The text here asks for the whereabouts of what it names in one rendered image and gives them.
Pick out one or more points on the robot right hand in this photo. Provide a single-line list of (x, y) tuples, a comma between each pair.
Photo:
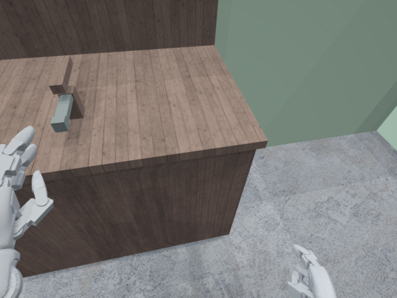
[(316, 283)]

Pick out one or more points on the counter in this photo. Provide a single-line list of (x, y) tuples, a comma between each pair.
[(160, 141)]

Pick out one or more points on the tap lever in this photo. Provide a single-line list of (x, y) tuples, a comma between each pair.
[(60, 122)]

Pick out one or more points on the robot left hand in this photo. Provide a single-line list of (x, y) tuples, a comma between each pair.
[(14, 160)]

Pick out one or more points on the left robot forearm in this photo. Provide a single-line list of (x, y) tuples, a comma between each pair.
[(11, 280)]

